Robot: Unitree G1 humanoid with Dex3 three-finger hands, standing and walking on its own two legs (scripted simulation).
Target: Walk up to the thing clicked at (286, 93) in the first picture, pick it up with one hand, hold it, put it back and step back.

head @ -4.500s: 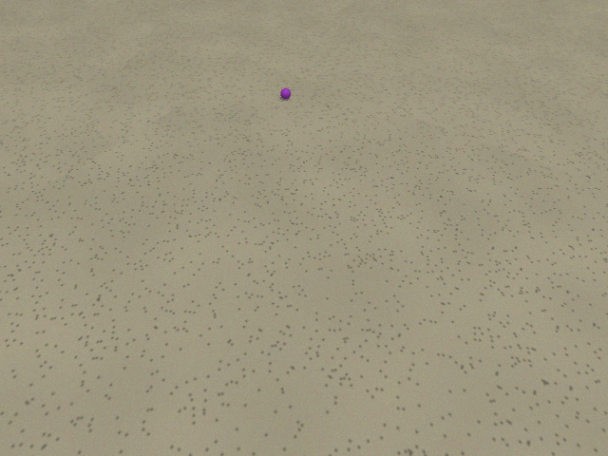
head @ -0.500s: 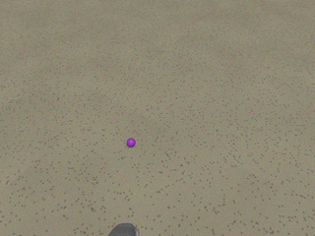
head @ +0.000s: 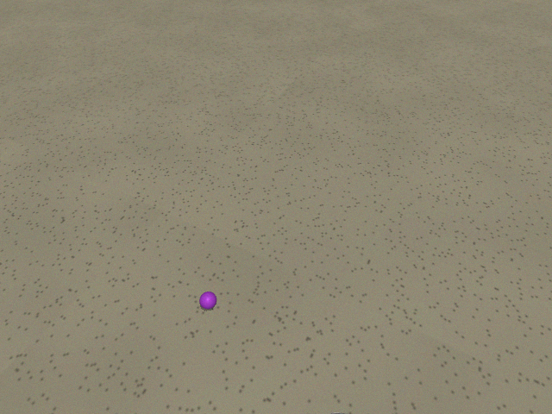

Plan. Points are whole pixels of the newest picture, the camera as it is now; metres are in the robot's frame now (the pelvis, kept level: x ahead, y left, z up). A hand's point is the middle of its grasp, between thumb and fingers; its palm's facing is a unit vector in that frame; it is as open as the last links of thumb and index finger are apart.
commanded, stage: walk up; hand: left
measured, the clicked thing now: (208, 300) +0.64 +0.26 -0.72
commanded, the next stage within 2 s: stand in 1.90 s
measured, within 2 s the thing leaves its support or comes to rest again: neither
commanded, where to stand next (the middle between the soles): +0.26 +0.02 m, yaw +0 degrees
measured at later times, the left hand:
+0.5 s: hand out of the picture +0.16 +0.33 -0.15, palm faces -0.01 -0.92 -0.39, open 7.4 cm
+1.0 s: hand (109, 341) +0.28 +0.30 -0.14, palm faces -0.02 -0.94 -0.35, open 7.4 cm
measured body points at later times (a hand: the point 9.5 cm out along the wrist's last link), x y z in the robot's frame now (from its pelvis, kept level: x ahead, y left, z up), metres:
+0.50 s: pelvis +0.13 +0.05 +0.00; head +0.15 +0.07 +0.45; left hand +0.16 +0.38 -0.13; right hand +0.24 -0.27 -0.10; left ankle +0.20 +0.17 -0.72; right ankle +0.11 -0.10 -0.67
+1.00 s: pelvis +0.18 +0.05 +0.01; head +0.19 +0.04 +0.46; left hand +0.28 +0.35 -0.11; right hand +0.26 -0.25 -0.12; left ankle +0.20 +0.17 -0.72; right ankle +0.21 -0.09 -0.72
